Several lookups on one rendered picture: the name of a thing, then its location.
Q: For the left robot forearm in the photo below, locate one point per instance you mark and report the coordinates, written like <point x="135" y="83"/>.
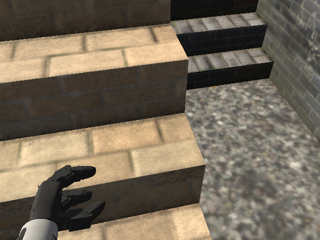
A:
<point x="39" y="229"/>

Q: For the robot left hand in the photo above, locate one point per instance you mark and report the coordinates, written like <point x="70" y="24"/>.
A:
<point x="51" y="201"/>

